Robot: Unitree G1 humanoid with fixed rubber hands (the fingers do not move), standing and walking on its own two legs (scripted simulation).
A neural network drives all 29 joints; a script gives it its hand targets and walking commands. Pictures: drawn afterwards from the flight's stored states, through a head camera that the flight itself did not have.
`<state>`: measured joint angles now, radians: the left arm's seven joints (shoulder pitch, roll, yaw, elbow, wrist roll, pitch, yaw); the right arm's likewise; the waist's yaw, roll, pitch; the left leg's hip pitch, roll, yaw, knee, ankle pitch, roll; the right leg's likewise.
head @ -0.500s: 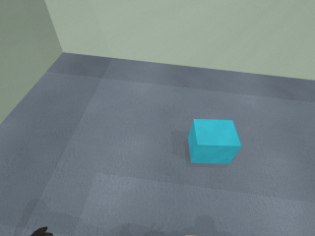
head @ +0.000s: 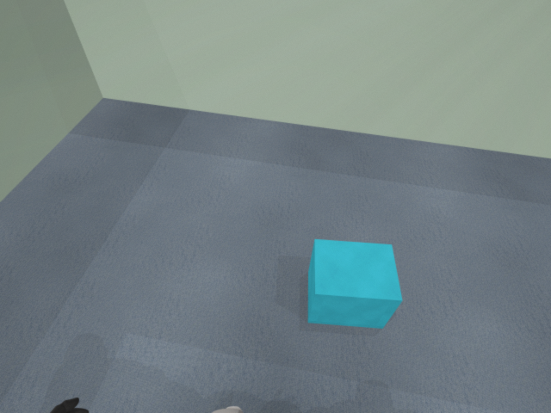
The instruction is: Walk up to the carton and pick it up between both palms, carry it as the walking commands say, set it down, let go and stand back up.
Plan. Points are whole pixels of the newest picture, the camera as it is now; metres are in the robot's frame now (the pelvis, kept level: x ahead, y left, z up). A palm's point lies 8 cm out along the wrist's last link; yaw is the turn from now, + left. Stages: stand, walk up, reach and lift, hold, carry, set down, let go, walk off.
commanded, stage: walk up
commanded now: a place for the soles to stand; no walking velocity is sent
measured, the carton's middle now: (349, 284) +0.67 -0.21 -0.62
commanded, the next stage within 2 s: none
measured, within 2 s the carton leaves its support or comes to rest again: neither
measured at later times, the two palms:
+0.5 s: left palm (192, 376) +0.19 +0.16 -0.08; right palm out of the picture +0.20 -0.54 -0.06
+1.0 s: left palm (276, 311) +0.30 +0.04 -0.07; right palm out of the picture +0.33 -0.65 -0.10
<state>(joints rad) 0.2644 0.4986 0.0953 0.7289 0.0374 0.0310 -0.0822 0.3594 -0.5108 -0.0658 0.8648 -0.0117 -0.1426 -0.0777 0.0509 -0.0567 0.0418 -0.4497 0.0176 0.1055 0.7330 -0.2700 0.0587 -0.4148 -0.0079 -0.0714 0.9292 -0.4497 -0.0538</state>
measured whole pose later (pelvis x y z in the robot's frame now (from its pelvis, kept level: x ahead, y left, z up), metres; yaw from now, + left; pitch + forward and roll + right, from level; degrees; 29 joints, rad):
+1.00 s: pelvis +0.22 -0.31 +0.00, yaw +6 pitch -1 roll +1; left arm 0.16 0.48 0.05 0.85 0.01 -0.06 0.02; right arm 0.22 -0.49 -0.06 0.89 -0.02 -0.01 -0.01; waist 0.00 0.01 0.09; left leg -0.48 0.02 0.01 0.97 -0.49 0.04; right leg -0.44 -0.08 -0.07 0.82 -0.36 -0.01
